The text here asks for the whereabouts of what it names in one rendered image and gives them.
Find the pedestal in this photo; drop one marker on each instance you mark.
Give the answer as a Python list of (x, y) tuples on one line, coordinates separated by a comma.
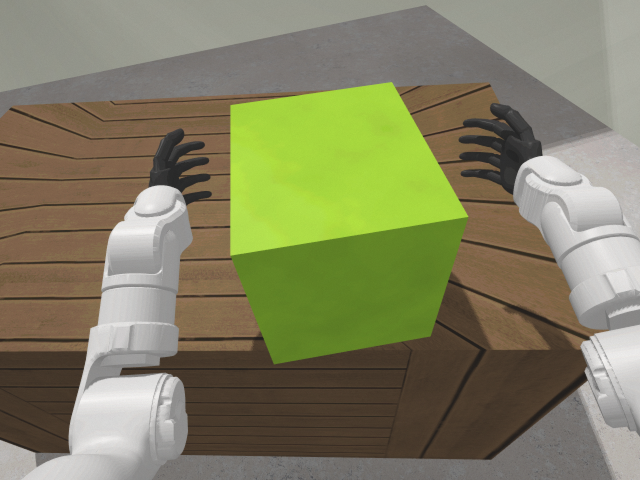
[(504, 350)]

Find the right robot hand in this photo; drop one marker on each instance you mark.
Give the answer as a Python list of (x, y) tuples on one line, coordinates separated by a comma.
[(518, 146)]

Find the right robot forearm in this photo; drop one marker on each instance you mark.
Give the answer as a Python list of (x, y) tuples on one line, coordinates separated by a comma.
[(590, 238)]

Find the left robot forearm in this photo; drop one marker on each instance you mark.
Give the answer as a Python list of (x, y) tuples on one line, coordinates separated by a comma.
[(140, 282)]

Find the robot left upper arm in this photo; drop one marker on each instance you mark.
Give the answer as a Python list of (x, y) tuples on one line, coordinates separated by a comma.
[(125, 428)]

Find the robot right upper arm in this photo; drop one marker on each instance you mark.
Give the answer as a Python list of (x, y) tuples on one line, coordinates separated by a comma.
[(613, 373)]

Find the carton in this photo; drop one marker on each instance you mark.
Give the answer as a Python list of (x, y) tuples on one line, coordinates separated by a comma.
[(343, 227)]

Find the left robot hand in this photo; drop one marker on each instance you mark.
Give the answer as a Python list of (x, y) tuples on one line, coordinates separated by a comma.
[(166, 171)]

